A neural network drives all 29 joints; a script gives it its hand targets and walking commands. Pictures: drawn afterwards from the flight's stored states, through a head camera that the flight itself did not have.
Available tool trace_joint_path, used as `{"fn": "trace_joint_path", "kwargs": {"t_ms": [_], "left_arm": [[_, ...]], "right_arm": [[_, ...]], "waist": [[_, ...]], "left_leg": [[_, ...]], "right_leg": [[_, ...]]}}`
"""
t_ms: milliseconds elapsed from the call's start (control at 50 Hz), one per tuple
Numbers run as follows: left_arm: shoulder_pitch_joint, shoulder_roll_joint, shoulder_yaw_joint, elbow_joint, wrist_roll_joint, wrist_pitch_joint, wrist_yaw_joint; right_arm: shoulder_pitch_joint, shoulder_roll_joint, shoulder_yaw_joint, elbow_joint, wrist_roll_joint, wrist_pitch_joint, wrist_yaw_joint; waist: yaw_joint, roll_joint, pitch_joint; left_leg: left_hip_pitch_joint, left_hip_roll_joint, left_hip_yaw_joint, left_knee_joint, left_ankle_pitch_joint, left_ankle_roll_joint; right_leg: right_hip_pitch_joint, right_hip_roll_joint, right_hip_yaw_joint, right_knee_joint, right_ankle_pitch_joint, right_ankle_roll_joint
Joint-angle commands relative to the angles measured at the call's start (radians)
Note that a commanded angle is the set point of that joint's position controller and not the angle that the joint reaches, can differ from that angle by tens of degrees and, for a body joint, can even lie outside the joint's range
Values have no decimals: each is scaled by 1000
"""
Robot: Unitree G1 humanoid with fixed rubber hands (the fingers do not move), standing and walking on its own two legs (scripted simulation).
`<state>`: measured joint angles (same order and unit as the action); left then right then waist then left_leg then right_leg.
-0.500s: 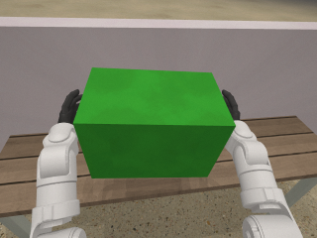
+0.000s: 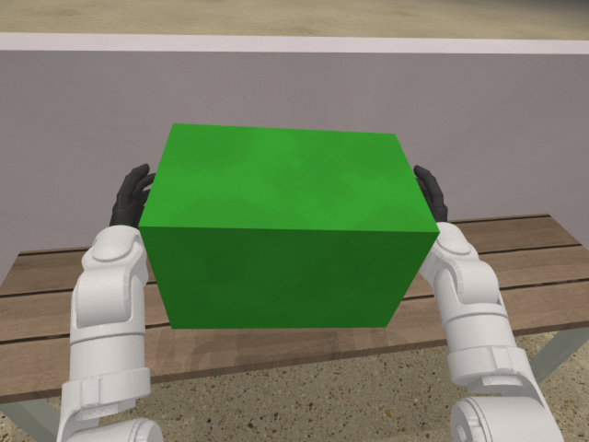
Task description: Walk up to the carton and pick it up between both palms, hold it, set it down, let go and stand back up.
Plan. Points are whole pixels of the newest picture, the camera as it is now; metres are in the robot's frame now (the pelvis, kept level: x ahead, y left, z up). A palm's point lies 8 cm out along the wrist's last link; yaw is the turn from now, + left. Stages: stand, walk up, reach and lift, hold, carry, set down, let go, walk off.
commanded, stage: hold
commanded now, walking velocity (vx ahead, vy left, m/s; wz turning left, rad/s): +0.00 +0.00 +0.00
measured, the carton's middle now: (284, 230) +0.37 +0.00 +0.15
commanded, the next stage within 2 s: none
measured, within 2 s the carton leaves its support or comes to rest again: neither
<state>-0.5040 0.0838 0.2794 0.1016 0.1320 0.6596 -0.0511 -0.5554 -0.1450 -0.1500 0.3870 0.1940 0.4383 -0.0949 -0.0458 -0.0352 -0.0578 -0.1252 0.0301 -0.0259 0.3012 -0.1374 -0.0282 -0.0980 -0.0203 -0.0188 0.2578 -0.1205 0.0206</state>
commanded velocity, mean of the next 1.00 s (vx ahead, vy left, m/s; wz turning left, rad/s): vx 0.00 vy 0.00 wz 0.00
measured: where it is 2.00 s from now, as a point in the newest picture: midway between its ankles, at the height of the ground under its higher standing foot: outside the picture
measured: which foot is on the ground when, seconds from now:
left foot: down 0.00-1.00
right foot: down 0.00-1.00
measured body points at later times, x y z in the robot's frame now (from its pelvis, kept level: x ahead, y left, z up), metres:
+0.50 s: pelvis +0.01 +0.00 +0.00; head -0.03 +0.02 +0.45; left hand +0.37 +0.20 +0.17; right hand +0.37 -0.19 +0.17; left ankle +0.02 +0.14 -0.75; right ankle +0.01 -0.13 -0.75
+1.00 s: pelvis +0.00 +0.00 +0.00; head -0.03 +0.02 +0.45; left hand +0.37 +0.19 +0.17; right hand +0.37 -0.20 +0.17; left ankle +0.02 +0.14 -0.75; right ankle +0.01 -0.13 -0.75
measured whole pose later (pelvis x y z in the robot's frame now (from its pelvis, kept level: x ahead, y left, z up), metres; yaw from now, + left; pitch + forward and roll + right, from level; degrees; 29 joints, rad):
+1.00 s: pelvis +0.00 +0.00 +0.00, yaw +0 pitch -3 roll -1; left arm -0.50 0.08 0.28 0.09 0.14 0.67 -0.05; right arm -0.55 -0.15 -0.14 0.38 0.20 0.44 -0.10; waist -0.05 -0.03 -0.05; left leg -0.11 0.03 -0.03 0.30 -0.14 -0.03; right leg -0.08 -0.02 -0.02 0.25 -0.12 0.02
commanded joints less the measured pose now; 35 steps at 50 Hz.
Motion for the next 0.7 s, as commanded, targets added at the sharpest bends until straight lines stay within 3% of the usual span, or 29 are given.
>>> {"fn": "trace_joint_path", "kwargs": {"t_ms": [0, 300, 420, 680], "left_arm": [[-712, -440, -462, -212, -160, -67, -132], [-708, -447, -474, -226, -158, -69, -133], [-687, -439, -472, -253, -160, -68, -133], [-722, -445, -484, -243, -165, -69, -128]], "right_arm": [[-825, 473, 451, -343, 117, -81, 158], [-805, 463, 448, -355, 121, -78, 144], [-801, 466, 472, -391, 138, -74, 141], [-817, 455, 450, -378, 118, -76, 154]], "waist": [[1, 38, -439], [-17, 58, -433], [-5, 49, -447], [-9, 64, -453]], "left_leg": [[140, -91, 46, -7, 234, -9], [159, -89, 42, 4, 269, -23], [164, -93, 38, 9, 304, -19], [164, -86, 41, 3, 265, -22]], "right_leg": [[126, 75, -26, -4, 179, -1], [125, 78, -27, -5, 209, -2], [153, 80, -27, 4, 254, 4], [120, 82, -31, -2, 185, -8]]}}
